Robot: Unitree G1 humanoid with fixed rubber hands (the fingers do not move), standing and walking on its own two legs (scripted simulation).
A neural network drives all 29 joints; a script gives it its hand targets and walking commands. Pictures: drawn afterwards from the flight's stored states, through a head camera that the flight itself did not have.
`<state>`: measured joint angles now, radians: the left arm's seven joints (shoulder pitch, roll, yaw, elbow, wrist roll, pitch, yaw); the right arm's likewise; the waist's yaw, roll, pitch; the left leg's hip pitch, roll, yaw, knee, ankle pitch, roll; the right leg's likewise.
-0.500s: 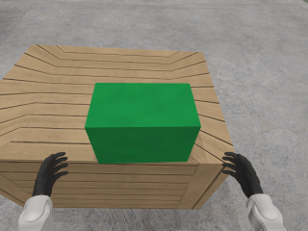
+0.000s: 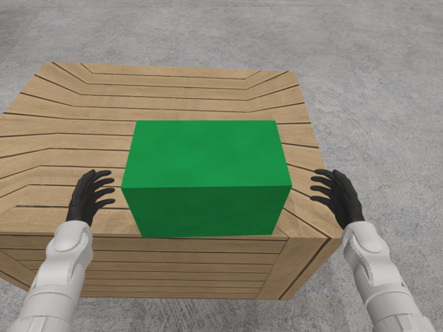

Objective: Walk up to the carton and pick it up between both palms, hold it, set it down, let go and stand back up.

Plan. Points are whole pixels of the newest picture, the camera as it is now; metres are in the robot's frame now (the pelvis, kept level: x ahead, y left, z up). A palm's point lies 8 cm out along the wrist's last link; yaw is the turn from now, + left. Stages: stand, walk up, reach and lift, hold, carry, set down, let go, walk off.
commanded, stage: reach and lift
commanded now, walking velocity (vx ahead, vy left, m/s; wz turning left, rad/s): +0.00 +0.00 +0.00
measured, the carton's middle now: (207, 180) +0.44 +0.03 -0.04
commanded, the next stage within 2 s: none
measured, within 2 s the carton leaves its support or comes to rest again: neither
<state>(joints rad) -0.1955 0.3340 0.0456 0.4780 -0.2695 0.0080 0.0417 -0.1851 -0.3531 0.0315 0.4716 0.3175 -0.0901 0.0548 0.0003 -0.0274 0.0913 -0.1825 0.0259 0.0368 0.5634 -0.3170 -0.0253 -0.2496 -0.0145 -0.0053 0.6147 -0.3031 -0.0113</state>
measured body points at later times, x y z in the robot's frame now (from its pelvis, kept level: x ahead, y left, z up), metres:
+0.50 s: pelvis +0.00 +0.00 +0.00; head +0.03 +0.00 +0.45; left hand +0.39 +0.24 +0.07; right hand +0.39 -0.22 +0.08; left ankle -0.01 +0.14 -0.73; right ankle +0.02 -0.11 -0.73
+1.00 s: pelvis -0.01 +0.00 -0.01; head +0.08 +0.01 +0.43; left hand +0.41 +0.26 +0.02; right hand +0.42 -0.22 +0.03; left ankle -0.01 +0.14 -0.73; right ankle +0.02 -0.11 -0.73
